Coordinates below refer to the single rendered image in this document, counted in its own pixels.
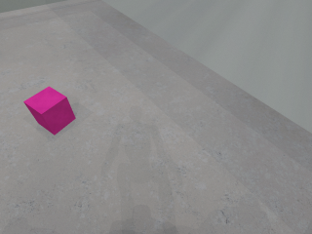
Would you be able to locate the carton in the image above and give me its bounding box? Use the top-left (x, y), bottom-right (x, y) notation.
top-left (24, 86), bottom-right (76, 135)

